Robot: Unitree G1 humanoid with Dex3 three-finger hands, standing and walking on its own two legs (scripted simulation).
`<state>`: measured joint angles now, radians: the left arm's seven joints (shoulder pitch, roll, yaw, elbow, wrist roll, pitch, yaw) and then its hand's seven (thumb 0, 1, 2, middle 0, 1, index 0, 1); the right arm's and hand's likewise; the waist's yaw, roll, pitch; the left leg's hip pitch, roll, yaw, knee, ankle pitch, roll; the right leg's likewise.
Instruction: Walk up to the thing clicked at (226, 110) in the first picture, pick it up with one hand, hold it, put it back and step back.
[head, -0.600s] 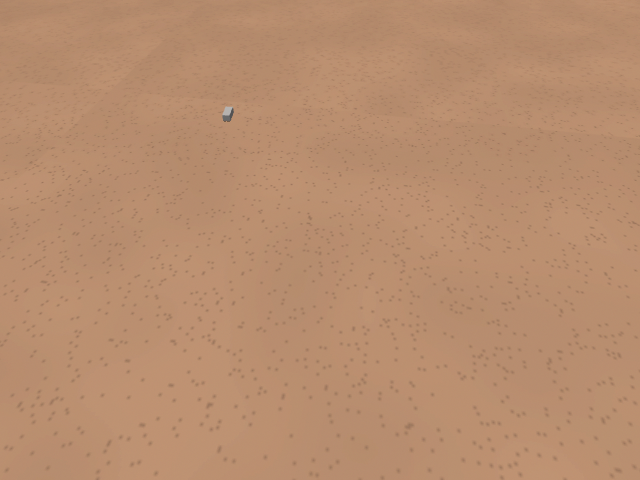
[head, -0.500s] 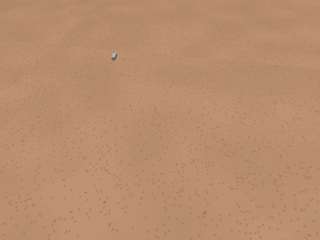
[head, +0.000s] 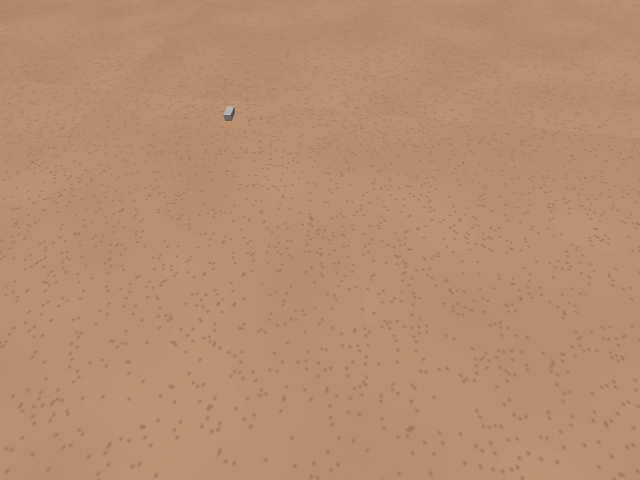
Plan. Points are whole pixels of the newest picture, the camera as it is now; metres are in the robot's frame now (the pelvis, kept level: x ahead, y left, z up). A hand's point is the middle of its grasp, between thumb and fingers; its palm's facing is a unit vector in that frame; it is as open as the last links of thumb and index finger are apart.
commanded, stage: stand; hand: left
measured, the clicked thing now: (229, 113) +2.09 +0.57 -0.77
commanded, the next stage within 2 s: walk up in 0.52 s
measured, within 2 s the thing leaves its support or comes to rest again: neither
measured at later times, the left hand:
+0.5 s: hand out of the picture +0.08 +0.25 -0.16, palm faces -0.02 -0.94 -0.35, open 7.4 cm
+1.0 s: hand (57, 465) +0.18 +0.40 -0.16, palm faces +0.32 -0.91 -0.27, open 7.4 cm
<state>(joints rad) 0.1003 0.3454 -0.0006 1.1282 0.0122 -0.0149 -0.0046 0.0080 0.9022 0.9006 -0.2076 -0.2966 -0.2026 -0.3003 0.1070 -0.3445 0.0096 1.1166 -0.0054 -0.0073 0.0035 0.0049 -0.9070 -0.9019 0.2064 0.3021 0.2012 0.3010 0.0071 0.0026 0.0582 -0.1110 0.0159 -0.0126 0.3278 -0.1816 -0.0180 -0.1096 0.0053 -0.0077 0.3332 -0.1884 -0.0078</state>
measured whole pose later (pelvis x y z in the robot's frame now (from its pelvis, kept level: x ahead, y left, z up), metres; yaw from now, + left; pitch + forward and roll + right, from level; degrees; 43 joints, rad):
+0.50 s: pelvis +0.00 +0.00 +0.00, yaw +0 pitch -2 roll +0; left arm 0.10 0.35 0.00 1.13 0.01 -0.01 0.00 0.01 0.90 0.90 -0.21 -0.30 -0.20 -0.30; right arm 0.11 -0.35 0.01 1.12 -0.01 -0.01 0.00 0.00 -0.91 -0.90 0.21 0.30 0.20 0.30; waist 0.01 0.00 0.06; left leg -0.10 0.02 -0.01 0.32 -0.18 -0.02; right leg -0.10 0.01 -0.01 0.33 -0.19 -0.01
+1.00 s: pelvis +0.14 +0.08 -0.02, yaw +20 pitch -3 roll +1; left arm 0.06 0.50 0.08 0.94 0.03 0.00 -0.13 0.01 0.91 0.90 -0.20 -0.30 -0.20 -0.30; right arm 0.28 -0.45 -0.05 0.97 0.01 -0.06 0.05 0.00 -0.91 -0.90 0.20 0.30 0.20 0.30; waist 0.01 -0.16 0.00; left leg -0.24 0.02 0.11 0.55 -0.26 0.03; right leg -0.42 -0.07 0.01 1.14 -0.39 0.00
